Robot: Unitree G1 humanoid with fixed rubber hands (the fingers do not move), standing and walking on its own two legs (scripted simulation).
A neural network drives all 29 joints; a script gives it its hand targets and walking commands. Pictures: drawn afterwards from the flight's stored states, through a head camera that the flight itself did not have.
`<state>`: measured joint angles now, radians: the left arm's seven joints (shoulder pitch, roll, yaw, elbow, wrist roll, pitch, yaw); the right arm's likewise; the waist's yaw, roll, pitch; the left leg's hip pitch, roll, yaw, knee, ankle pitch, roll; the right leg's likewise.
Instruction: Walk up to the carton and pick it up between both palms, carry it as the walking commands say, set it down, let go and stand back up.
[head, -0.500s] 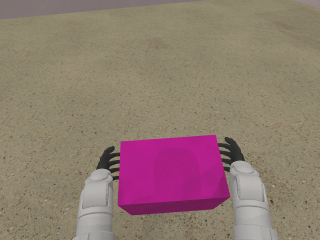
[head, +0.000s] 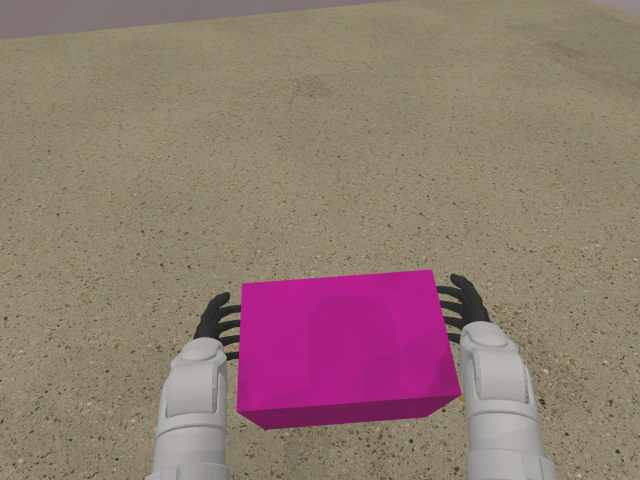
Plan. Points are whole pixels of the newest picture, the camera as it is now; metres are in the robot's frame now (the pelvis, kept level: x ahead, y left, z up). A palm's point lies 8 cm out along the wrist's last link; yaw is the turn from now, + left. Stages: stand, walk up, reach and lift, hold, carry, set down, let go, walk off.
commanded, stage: hold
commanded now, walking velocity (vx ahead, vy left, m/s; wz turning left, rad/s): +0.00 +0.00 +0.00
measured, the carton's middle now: (341, 355) +0.30 -0.01 -0.05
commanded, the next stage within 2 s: carry in 0.06 s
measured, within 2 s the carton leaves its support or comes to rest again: neither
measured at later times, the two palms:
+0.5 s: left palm (316, 351) +0.25 +0.02 +0.05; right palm (620, 395) +0.19 -0.30 +0.07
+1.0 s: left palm (486, 388) +0.20 -0.16 +0.07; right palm out of the picture +0.05 -0.45 +0.08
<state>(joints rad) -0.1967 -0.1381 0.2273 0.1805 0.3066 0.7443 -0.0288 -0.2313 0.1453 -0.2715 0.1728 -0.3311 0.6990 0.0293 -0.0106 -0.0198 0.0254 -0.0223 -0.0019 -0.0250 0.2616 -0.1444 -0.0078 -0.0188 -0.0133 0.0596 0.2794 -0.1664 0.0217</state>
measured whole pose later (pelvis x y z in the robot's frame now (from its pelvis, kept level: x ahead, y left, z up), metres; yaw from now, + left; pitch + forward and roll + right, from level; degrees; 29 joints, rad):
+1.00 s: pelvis -0.09 -0.19 -0.03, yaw -28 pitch +4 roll -1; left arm -0.10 -0.13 0.08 -0.48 0.12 1.30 0.20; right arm -0.08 0.13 -0.11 -0.50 -0.12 1.21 -0.15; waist 0.01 0.00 -0.14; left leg -0.33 0.36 0.25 0.67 -0.34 -0.16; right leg -0.46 -0.05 -0.11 0.63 -0.26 0.03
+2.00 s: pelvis -0.18 -0.30 -0.02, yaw -34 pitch +4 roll +0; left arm -0.04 -0.13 0.09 -0.45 0.11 1.25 0.18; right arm -0.07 0.13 -0.09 -0.47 -0.12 1.22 -0.16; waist -0.01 0.01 -0.14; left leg -0.26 0.07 0.14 0.52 -0.31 -0.02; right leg -0.38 0.02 -0.06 0.50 -0.19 -0.05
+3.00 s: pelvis -0.15 -0.24 -0.02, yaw -34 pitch +2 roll +0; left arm -0.11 -0.13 0.11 -0.27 0.13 1.11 0.17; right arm -0.11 0.13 -0.14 -0.29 -0.14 1.06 -0.13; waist 0.00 -0.02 -0.09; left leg -0.25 -0.02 0.17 0.56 -0.35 0.08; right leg -0.37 -0.07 -0.02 0.55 -0.21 0.05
